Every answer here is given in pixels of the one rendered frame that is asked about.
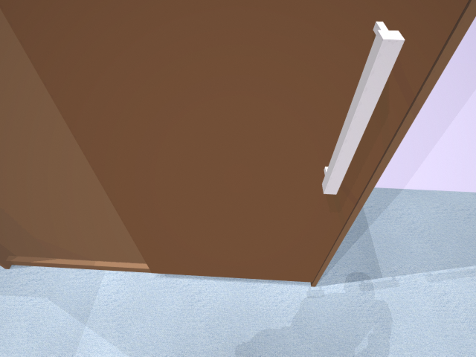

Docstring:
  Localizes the handle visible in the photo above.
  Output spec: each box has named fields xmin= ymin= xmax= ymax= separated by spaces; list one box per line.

xmin=322 ymin=22 xmax=405 ymax=195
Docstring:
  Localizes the wardrobe door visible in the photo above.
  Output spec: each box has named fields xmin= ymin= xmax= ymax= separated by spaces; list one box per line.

xmin=0 ymin=9 xmax=146 ymax=263
xmin=0 ymin=0 xmax=469 ymax=283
